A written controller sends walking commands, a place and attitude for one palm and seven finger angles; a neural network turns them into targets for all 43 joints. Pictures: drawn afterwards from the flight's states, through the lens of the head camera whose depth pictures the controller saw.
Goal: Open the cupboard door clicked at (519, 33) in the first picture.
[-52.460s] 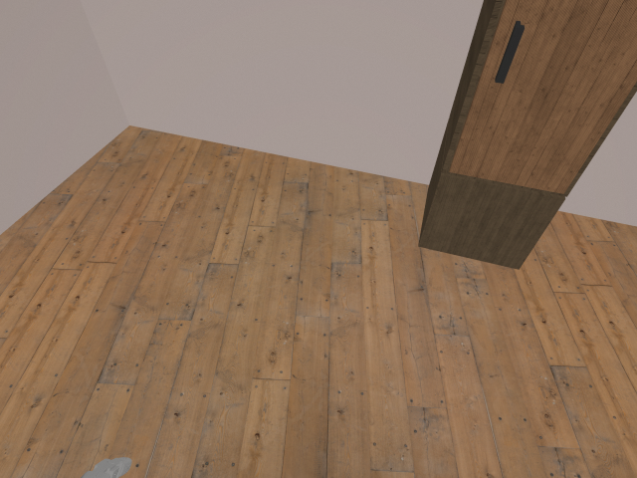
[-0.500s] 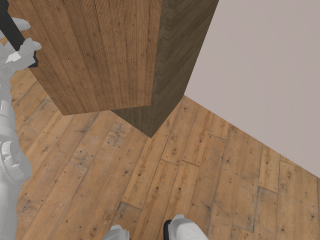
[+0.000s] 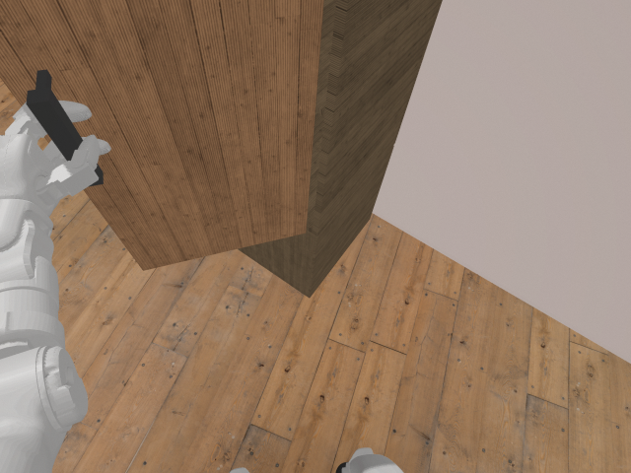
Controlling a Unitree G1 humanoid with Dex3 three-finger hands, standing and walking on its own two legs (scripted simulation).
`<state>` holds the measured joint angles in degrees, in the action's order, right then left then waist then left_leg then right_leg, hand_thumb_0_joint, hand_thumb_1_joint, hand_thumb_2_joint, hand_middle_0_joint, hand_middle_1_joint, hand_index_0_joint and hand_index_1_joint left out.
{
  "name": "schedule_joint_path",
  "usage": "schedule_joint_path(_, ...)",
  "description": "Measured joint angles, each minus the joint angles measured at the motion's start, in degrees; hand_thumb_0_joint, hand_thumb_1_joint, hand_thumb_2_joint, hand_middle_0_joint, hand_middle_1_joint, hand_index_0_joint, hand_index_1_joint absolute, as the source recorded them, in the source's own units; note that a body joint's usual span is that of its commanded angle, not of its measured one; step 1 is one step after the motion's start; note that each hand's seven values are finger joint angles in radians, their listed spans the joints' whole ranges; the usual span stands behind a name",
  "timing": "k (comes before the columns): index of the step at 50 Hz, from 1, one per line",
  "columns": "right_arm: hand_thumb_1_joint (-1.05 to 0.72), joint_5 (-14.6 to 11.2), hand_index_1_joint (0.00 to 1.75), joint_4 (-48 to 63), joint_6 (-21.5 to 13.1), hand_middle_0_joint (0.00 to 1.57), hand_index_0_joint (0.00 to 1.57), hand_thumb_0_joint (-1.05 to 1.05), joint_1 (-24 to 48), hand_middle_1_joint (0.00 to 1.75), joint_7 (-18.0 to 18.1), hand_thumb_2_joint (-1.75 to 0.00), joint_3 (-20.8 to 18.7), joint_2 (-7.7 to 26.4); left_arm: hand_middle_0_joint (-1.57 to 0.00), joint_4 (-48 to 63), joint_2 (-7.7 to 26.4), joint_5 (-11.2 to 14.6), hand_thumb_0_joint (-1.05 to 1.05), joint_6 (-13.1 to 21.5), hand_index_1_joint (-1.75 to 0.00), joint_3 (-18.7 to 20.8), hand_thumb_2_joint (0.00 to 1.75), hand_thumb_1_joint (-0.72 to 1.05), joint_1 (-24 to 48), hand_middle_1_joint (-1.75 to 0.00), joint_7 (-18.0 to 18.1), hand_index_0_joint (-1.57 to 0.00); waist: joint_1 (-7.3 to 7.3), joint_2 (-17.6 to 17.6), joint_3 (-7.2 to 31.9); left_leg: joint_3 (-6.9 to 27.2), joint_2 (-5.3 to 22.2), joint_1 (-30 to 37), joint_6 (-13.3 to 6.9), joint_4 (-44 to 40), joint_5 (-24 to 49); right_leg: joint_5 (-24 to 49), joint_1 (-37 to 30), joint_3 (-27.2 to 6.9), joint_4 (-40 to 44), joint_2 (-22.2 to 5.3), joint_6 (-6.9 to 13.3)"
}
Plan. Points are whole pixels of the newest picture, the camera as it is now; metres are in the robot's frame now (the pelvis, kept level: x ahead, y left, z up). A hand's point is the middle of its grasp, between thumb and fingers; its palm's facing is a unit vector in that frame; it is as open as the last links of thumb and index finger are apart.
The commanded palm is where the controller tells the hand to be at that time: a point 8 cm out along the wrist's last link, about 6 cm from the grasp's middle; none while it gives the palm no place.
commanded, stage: pull the door open along its arc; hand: left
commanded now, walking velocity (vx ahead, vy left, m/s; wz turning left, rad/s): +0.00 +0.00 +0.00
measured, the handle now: (70, 131) +0.52 +0.27 +0.11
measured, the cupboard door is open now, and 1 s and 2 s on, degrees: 52 94 94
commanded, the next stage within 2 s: open thumb and fingers to let go in 0.70 s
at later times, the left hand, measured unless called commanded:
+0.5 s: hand (174, 265) +0.33 +0.13 +0.11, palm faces +0.39 -0.92 +0.08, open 6.3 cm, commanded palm +0.26 +0.20 +0.10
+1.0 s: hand (225, 284) +0.31 +0.08 +0.11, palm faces +0.51 -0.86 -0.03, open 6.6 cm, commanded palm +0.26 +0.12 +0.10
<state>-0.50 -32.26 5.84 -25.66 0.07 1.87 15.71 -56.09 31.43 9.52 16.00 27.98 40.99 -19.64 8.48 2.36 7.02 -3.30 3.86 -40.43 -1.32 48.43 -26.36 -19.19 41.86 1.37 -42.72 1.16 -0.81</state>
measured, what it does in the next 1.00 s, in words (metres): shifts its weight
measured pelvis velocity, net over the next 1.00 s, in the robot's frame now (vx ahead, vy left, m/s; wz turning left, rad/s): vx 0.00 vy -0.05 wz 0.10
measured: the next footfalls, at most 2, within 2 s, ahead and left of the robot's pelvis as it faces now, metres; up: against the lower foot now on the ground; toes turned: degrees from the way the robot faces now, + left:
none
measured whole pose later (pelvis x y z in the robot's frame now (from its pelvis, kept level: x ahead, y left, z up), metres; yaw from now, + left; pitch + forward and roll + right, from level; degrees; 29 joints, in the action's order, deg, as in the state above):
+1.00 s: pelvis +0.00 -0.05 +0.02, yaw +5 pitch +5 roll +1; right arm 3.9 -35.5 4.0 -10.8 2.2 -0.6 11.5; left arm -6.2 -5.3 -3.0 3.3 -5.3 1.8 31.5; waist -0.4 2.8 4.1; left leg 0.9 2.2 -21.2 2.4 38.5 -21.9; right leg -20.8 24.0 5.5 -40.0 -0.3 2.8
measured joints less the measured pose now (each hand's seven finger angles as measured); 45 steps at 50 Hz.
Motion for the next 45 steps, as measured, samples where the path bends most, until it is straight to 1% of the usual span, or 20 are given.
schedule_joint_path(3,-0.91,-0.48,0.30,0.99,-0.19,0.21,0.20,0.00,0.88,0.30,-0.29,-0.90,-0.40,-0.16,-0.35,6.14,-3.11,1.74,0.00,-0.80,-1.33,-1.06,0.75,0.70,-5.86,-1.34,0.04,-0.34,-0.97,0.17,0.57,-0.49,-0.14,2.23,-0.01,-1.23,0.12,-0.04,-1.84,-0.47,0.70,-0.08,-0.05)
schedule_joint_path(6,-0.91,-0.94,0.30,2.05,-0.79,0.21,0.20,0.00,2.31,0.30,-0.64,-0.90,-0.79,-0.31,-0.36,13.53,-6.70,3.58,0.00,-1.63,-1.33,-2.92,0.74,0.69,-12.46,-1.34,0.58,-0.34,-2.00,0.36,1.00,-0.90,-0.42,4.51,-0.01,-2.49,0.35,-0.09,-3.70,-0.88,1.26,-0.28,-0.09)
schedule_joint_path(8,-0.91,-1.12,0.30,2.72,-1.49,0.21,0.20,0.00,3.47,0.30,-0.95,-0.90,-1.15,-0.53,-0.36,19.76,-9.84,4.51,0.00,-2.67,-1.33,-4.69,0.73,0.69,-17.16,-1.34,2.55,-0.34,-2.96,0.45,1.23,-1.15,-0.59,5.97,0.03,-3.28,0.53,-0.11,-4.88,-1.13,1.59,-0.40,-0.12)
schedule_joint_path(11,-0.91,-1.23,0.30,3.28,-2.87,0.20,0.20,0.00,5.83,0.30,-1.63,-0.90,-1.57,-1.00,-0.36,29.34,-15.52,5.04,0.00,-4.08,-1.31,-8.27,0.73,0.69,-23.74,-1.34,8.66,-0.34,-4.30,0.67,1.15,-1.18,-0.93,7.97,0.17,-4.29,0.88,-0.15,-6.66,-1.17,1.98,-0.70,-0.11)
schedule_joint_path(13,-0.91,-1.14,0.30,3.37,-3.56,0.20,0.20,0.00,7.80,0.30,-1.99,-0.90,-1.60,-1.46,-0.36,34.70,-19.33,4.64,0.00,-4.89,-1.29,-10.70,0.73,0.68,-27.25,-1.34,13.31,-0.34,-5.11,0.65,0.88,-1.11,-1.17,9.21,0.28,-4.85,1.15,-0.22,-7.74,-1.10,2.04,-0.92,-0.03)
schedule_joint_path(15,-0.91,-0.87,0.30,3.23,-3.91,0.20,0.20,0.00,9.90,0.30,-2.05,-0.90,-1.50,-2.14,-0.36,38.48,-22.62,3.71,0.00,-5.40,-1.28,-12.96,0.72,0.67,-29.77,-1.33,17.75,-0.34,-5.81,0.42,0.51,-0.98,-1.36,10.47,0.45,-5.39,1.45,-0.32,-8.82,-0.97,2.00,-1.10,0.14)
schedule_joint_path(17,-0.91,-0.46,0.30,3.11,-4.05,0.20,0.20,0.00,11.76,0.30,-1.95,-0.90,-1.38,-2.93,-0.36,41.40,-25.36,2.21,0.00,-6.10,-1.28,-15.25,0.71,0.67,-31.71,-1.33,22.13,-0.35,-6.42,0.13,0.11,-0.75,-1.51,11.75,0.70,-5.98,1.81,-0.41,-9.95,-0.74,2.02,-1.24,0.39)
schedule_joint_path(20,-0.91,0.28,0.30,3.02,-3.87,0.20,0.20,0.00,13.93,0.30,-1.60,-0.90,-1.03,-3.97,-0.36,44.49,-28.32,-0.07,0.01,-7.40,-1.28,-18.64,0.71,0.66,-34.03,-1.31,28.18,-0.35,-7.11,-0.06,-0.41,-0.29,-1.57,13.66,1.15,-6.94,2.36,-0.44,-11.76,-0.27,2.32,-1.30,0.85)
schedule_joint_path(24,-0.91,1.26,0.30,2.61,-2.93,0.20,0.20,0.00,15.65,0.30,-0.92,-0.90,-0.44,-4.95,-0.35,46.80,-31.14,-2.82,0.01,-9.59,-1.29,-22.27,0.73,0.66,-35.65,-1.28,35.67,-0.35,-7.70,-0.16,-1.24,0.49,-1.53,16.20,1.79,-8.39,3.14,-0.41,-14.28,0.53,3.07,-1.25,1.50)
schedule_joint_path(27,-0.91,2.04,0.30,2.23,-2.05,0.21,0.20,0.00,15.98,0.30,-0.57,-0.90,-0.26,-5.36,-0.34,48.46,-32.74,-5.51,0.01,-11.62,-1.30,-24.60,0.74,0.66,-36.76,-1.25,41.13,-0.34,-7.86,-0.05,-1.57,1.09,-1.41,17.69,2.28,-9.44,3.67,-0.34,-15.82,1.15,3.73,-1.13,1.99)
schedule_joint_path(30,-0.91,2.69,0.30,1.71,-1.33,0.21,0.20,0.00,15.70,0.30,-0.33,-0.90,-0.34,-5.45,-0.34,50.25,-34.17,-7.78,0.01,-12.99,-1.31,-26.70,0.74,0.66,-38.46,-1.25,45.27,-0.34,-7.74,0.24,-1.75,1.67,-1.25,18.78,2.73,-10.19,3.98,-0.41,-17.00,1.75,4.23,-0.98,2.43)
schedule_joint_path(33,-0.91,3.25,0.30,1.05,-0.86,0.21,0.20,0.00,14.95,0.30,0.02,-0.90,-0.69,-5.24,-0.34,52.23,-35.36,-9.17,0.01,-13.62,-1.31,-28.72,0.74,0.66,-40.73,-1.25,47.49,-0.34,-7.68,0.51,-1.97,2.10,-1.07,19.79,3.11,-10.74,4.08,-0.62,-18.05,2.20,4.53,-0.81,2.80)
schedule_joint_path(39,-0.91,4.14,0.30,-0.79,-0.94,0.21,0.20,0.01,13.48,0.30,0.75,-0.90,-1.79,-4.09,-0.32,54.67,-37.60,-11.39,0.01,-13.63,-1.32,-33.01,0.75,0.66,-43.59,-1.29,50.44,-0.34,-7.92,0.77,-2.73,3.30,-1.12,20.64,3.53,-10.69,3.96,-1.42,-19.22,3.37,4.14,-0.92,3.28)
schedule_joint_path(42,-0.91,4.54,0.30,-1.94,-1.37,0.20,0.20,0.01,13.59,0.30,1.11,-0.90,-2.18,-3.61,-0.32,53.85,-38.32,-12.83,0.01,-13.38,-1.33,-34.51,0.77,0.68,-42.72,-1.30,51.97,-0.34,-8.18,0.68,-3.10,3.90,-1.36,20.04,3.56,-10.05,3.90,-1.82,-18.81,3.94,3.35,-1.20,3.43)
schedule_joint_path(45,-0.91,4.70,0.30,-3.00,-1.43,0.20,0.20,0.01,14.31,0.30,1.64,-0.90,-2.41,-3.68,-0.34,51.92,-37.80,-13.59,0.01,-12.94,-1.33,-34.19,0.78,0.68,-40.72,-1.31,52.65,-0.34,-8.49,0.39,-3.27,4.12,-1.50,19.36,3.55,-9.65,4.01,-1.96,-18.09,4.13,2.67,-1.36,3.55)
